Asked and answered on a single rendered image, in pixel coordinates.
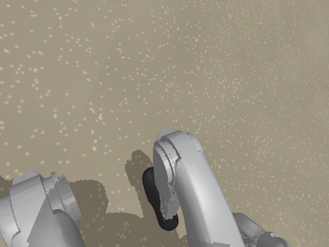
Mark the right robot arm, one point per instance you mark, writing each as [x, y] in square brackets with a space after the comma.
[269, 239]

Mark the right robot foot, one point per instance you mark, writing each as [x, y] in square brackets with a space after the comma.
[153, 197]

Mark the right robot hand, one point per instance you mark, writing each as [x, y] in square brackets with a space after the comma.
[248, 229]

